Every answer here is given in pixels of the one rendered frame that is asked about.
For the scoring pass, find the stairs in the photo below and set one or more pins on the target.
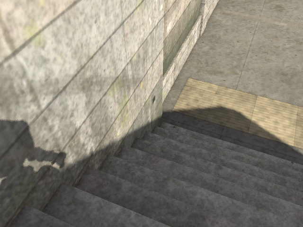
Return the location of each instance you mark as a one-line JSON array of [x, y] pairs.
[[174, 177]]

